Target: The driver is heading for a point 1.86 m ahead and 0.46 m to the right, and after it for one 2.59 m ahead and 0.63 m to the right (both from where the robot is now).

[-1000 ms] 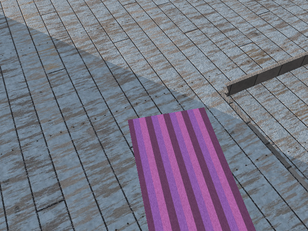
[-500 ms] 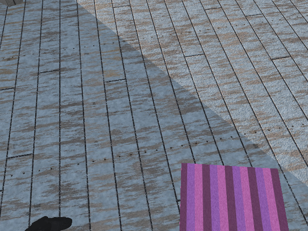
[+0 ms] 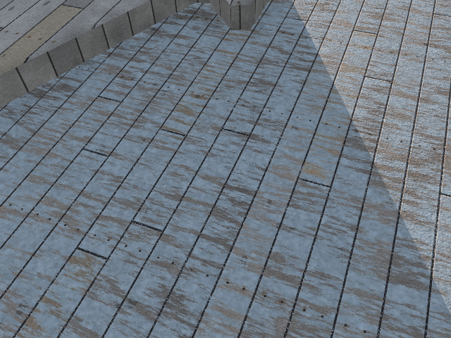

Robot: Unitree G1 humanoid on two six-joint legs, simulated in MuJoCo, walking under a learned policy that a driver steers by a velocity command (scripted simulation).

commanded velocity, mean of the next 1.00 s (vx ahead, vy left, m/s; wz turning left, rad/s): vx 0.05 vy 0.00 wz -0.35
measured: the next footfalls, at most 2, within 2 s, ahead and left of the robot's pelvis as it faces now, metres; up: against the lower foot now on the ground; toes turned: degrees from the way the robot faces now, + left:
left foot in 0.24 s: +0.17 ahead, +0.13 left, +0.00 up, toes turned -5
right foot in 0.62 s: +0.14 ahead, -0.14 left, +0.00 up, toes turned -24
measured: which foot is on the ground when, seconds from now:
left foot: up 0.00-0.22, down 0.24-0.62, up 0.64-1.00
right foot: down 0.00-0.26, up 0.28-0.60, down 0.62-1.00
